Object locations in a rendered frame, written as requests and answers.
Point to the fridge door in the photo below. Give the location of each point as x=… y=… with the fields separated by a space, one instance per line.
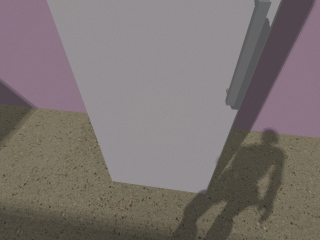
x=153 y=76

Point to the handle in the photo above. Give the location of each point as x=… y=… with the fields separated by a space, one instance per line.
x=252 y=35

